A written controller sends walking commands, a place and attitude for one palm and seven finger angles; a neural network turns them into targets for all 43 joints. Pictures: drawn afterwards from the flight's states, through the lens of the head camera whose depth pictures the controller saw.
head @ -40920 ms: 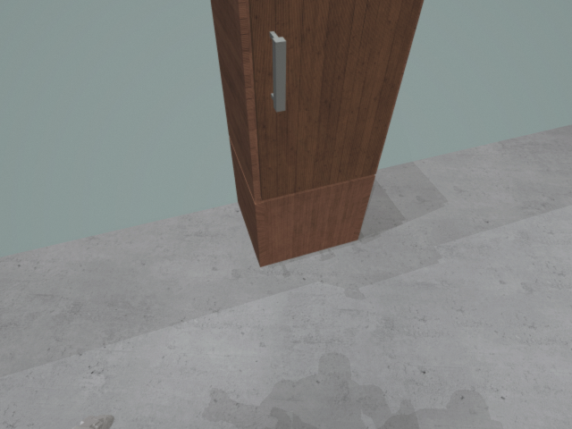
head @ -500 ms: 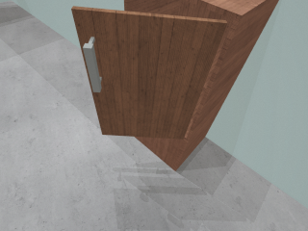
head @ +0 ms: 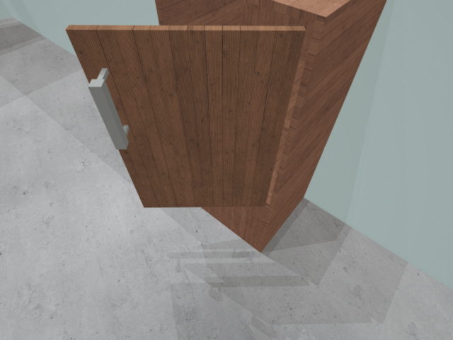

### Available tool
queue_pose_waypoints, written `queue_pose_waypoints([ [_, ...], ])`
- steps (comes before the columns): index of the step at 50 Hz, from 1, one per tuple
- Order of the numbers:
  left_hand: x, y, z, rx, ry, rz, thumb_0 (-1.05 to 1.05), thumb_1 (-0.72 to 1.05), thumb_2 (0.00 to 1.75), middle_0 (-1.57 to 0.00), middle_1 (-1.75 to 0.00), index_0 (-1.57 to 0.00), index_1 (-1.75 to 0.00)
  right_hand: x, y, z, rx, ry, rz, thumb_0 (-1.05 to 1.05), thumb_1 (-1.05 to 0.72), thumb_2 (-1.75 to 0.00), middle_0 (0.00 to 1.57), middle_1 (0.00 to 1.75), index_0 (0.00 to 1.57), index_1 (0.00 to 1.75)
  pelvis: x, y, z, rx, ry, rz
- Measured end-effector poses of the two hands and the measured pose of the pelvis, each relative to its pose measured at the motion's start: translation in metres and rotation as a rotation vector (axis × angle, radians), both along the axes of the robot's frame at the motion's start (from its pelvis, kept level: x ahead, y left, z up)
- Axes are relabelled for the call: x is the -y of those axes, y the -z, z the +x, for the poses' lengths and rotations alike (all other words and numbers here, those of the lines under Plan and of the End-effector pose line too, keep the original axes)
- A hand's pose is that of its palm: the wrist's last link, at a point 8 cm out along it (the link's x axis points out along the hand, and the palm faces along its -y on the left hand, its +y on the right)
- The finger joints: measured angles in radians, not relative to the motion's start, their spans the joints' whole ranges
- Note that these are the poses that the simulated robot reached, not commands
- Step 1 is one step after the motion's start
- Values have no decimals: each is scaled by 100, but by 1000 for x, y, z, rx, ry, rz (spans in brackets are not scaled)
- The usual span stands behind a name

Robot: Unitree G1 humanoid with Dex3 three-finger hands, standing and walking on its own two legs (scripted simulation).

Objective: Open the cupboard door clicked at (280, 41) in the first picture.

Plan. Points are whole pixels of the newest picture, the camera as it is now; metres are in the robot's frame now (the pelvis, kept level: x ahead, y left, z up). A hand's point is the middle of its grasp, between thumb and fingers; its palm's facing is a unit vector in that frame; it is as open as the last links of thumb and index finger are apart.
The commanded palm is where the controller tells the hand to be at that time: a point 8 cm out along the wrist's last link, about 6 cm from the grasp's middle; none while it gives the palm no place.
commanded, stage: come to a stop and stand still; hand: left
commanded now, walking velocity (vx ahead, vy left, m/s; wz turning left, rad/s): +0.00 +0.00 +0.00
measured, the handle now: (113, 110) +0.52 +0.25 +0.10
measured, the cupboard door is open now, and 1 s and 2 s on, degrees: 41 41 41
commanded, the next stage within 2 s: look again from close up in 0.54 s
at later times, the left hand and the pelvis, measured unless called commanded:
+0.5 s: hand out of the picture -0.03 +0.14 -0.17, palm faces +0.05 -0.98 -0.18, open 7.3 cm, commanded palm none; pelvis -0.01 -0.03 +0.01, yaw +0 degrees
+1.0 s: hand out of the picture +0.00 +0.19 -0.16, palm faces +0.03 -0.97 -0.22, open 7.3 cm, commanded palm none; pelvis -0.02 +0.01 +0.01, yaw +0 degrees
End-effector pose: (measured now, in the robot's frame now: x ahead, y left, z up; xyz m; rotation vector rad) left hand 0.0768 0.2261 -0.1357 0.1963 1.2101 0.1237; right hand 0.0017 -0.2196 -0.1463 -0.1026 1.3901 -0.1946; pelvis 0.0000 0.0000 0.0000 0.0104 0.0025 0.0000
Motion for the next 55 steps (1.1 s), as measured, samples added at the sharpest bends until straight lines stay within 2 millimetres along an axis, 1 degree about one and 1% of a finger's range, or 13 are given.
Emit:
queue_pose_waypoints([
  [3, 9, 1, -6, -9, -16, -22, 0, 91, 90, -20, -30, -20, -30, 5, -6, 3, 14, -20, -7, 0, -91, -90, 20, 30, 20, 30, 5, -3, 0, 5, 5, 5],
  [7, 12, -2, -17, -5, -43, -22, -1, 93, 90, -20, -30, -20, -30, 11, -10, 4, 21, -46, -13, 0, -92, -90, 20, 30, 20, 30, 11, -7, -2, 13, 5, 4],
  [14, 15, -4, -54, -72, -57, -9, -1, 93, 90, -20, -30, -20, -30, 20, -11, 1, 25, -62, -5, 0, -92, -90, 20, 30, 20, 30, 20, -10, -7, 24, 5, 4],
  [22, 31, -2, -101, -178, -88, -30, 0, 92, 90, -20, -30, -20, -30, 22, -10, -18, -23, -73, 16, 0, -92, -90, 20, 30, 20, 30, 28, -11, -12, 25, -2, 1],
  [26, 40, 0, -117, -211, -104, -46, 0, 91, 90, -20, -30, -20, -30, 20, -10, -30, -55, -74, 24, 0, -91, -90, 20, 30, 20, 30, 30, -12, -14, 25, -6, 0],
  [29, 46, 1, -124, -224, -113, -58, 0, 91, 90, -20, -30, -20, -30, 19, -10, -37, -74, -71, 29, 0, -91, -90, 20, 30, 20, 30, 31, -12, -14, 24, -8, -1],
  [33, 51, 2, -128, -228, -113, -63, 0, 91, 90, -20, -30, -20, -30, 16, -10, -44, -88, -64, 36, 0, -91, -90, 20, 30, 20, 30, 31, -11, -16, 20, -8, -6],
  [36, 49, 3, -127, -214, -97, -59, 0, 91, 90, -20, -30, -20, -30, 15, -5, -43, -66, -47, 33, 0, -91, -90, 20, 30, 20, 30, 25, -7, -20, 12, -5, -28],
  [39, 40, 5, -122, -194, -80, -54, 0, 91, 90, -20, -30, -20, -30, 10, -1, -39, -19, -33, 30, 0, -91, -90, 20, 30, 20, 30, 17, -3, -23, 16, -3, -39],
  [42, 26, 5, -110, -172, -65, -38, 1, 91, 90, -20, -30, -20, -30, -1, -2, -38, 19, -30, 36, 0, -91, -90, 20, 30, 19, 30, 10, -4, -24, 23, 2, -23],
  [48, -2, -5, -89, -103, -64, 0, 1, 92, 90, -20, -30, -20, -30, -21, -1, -43, 16, -53, 61, 1, -92, -90, 20, 30, 20, 30, -2, -6, -24, 26, 3, -6],
  [51, -9, -8, -84, -86, -63, 9, 1, 92, 90, -20, -30, -20, -30, -27, -1, -43, 7, -61, 70, 0, -92, -90, 20, 30, 20, 30, -7, -7, -23, 25, 3, -2],
  [55, -13, -9, -82, -95, -60, 8, 0, 92, 90, -20, -30, -20, -30, -30, -1, -41, -2, -66, 69, 0, -91, -90, 20, 30, 20, 30, -11, -8, -22, 24, 4, 1],
])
